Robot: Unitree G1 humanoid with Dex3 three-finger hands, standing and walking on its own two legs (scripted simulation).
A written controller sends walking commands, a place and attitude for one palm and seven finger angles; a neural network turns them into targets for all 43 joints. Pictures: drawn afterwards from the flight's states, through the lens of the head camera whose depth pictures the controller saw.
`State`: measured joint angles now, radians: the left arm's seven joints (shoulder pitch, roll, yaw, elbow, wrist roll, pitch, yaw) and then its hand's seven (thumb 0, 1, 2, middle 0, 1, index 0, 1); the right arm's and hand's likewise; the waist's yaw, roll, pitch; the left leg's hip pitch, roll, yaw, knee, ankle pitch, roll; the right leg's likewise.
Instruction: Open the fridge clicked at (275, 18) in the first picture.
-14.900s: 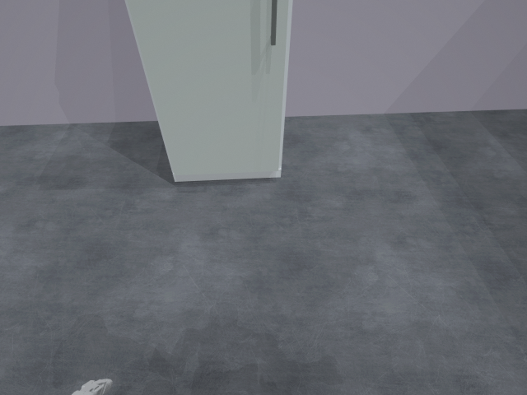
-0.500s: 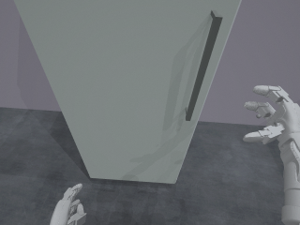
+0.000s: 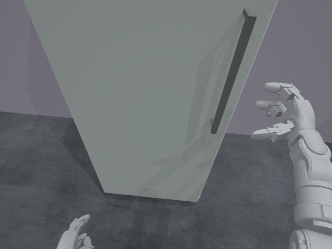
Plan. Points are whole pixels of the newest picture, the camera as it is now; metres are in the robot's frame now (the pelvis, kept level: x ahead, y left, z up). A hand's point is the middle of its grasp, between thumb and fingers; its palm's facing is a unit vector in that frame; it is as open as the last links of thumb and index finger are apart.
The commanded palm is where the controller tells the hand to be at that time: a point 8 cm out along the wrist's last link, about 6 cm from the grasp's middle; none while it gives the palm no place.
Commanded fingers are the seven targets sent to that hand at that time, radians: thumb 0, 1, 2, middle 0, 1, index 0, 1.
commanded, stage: move the hooked fingers beside the handle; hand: right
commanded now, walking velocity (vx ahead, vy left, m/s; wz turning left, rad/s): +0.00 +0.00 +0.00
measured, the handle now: (226, 83) +0.49 -0.12 +0.17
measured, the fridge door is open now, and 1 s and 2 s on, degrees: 0 0 0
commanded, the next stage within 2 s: feel for the door with the fingertips in 1.16 s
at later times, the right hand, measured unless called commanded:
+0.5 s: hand (256, 101) +0.44 -0.19 +0.16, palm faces +0.03 +1.00 +0.03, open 14.0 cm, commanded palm +0.41 -0.24 +0.16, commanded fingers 0.00 0.50 -0.30 0.30 1.20 0.30 1.20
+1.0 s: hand (256, 104) +0.42 -0.18 +0.16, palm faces +0.03 +1.00 +0.02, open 14.0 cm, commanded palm +0.40 -0.23 +0.16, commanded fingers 0.00 0.50 -0.30 0.30 1.20 0.30 1.20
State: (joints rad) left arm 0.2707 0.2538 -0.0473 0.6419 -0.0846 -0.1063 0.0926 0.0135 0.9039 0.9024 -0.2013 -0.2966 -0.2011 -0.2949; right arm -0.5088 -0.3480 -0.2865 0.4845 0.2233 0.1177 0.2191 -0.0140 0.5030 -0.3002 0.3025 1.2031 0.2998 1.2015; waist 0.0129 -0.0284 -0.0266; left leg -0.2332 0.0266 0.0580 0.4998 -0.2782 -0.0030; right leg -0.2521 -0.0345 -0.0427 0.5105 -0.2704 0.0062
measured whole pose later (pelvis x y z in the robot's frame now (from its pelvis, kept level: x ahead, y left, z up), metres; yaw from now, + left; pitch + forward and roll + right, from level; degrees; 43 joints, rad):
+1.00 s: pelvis -0.01 -0.01 +0.00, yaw +0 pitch +3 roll +1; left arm 0.28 0.25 -0.03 0.64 -0.07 -0.08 0.07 0.01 0.90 0.90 -0.20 -0.30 -0.20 -0.29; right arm -0.69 -0.32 -0.25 0.72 0.18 0.00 0.15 -0.01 0.50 -0.30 0.30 1.20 0.30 1.20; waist 0.03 -0.02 -0.04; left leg -0.30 0.03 0.06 0.53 -0.27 -0.01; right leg -0.33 -0.04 -0.04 0.55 -0.28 0.00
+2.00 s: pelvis -0.02 +0.00 +0.00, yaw +0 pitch +3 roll +0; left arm 0.30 0.25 -0.03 0.67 -0.06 -0.07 0.06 0.01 0.90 0.90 -0.20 -0.30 -0.20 -0.29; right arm -0.79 -0.27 -0.22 0.82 0.15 -0.03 0.07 -0.01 0.50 -0.30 0.30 1.20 0.30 1.20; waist 0.04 -0.02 -0.03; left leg -0.32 0.02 0.06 0.54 -0.27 0.00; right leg -0.34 -0.04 -0.04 0.55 -0.26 0.01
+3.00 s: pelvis -0.01 +0.00 +0.00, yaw +0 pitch +4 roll +0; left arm 0.30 0.24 -0.02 0.67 -0.05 -0.07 0.04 0.01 0.91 0.90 -0.20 -0.30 -0.20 -0.29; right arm -0.82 -0.24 -0.21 0.86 0.14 -0.06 0.03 -0.01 0.50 -0.30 0.30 1.21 0.30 1.20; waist 0.05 -0.02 -0.04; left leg -0.34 0.02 0.05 0.55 -0.28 0.00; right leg -0.36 -0.04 -0.04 0.57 -0.27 0.00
